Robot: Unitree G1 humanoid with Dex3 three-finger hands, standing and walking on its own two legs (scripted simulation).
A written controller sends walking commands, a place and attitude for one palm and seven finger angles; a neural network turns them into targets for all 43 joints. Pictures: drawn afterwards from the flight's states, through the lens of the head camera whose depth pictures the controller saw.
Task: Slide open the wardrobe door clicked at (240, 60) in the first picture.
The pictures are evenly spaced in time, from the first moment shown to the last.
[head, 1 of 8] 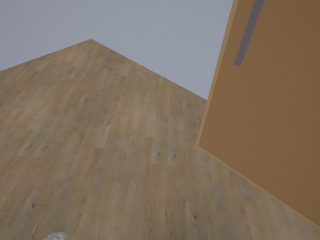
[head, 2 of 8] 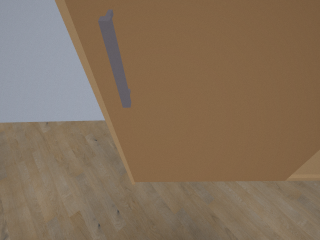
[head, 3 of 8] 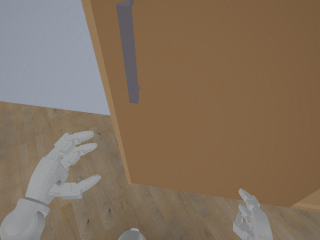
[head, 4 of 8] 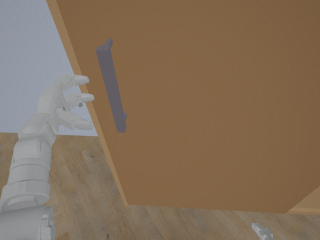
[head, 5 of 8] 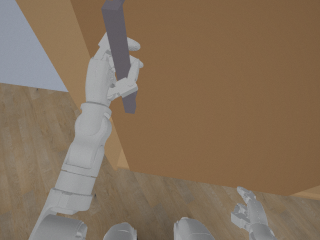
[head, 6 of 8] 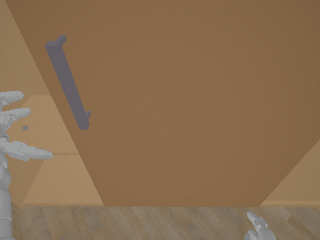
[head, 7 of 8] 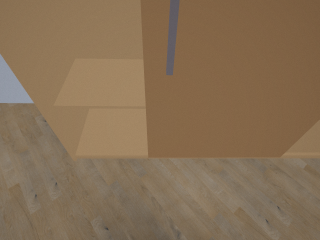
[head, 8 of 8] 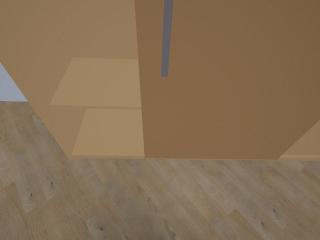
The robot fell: no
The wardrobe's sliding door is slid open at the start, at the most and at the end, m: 0.00 0.51 0.50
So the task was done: yes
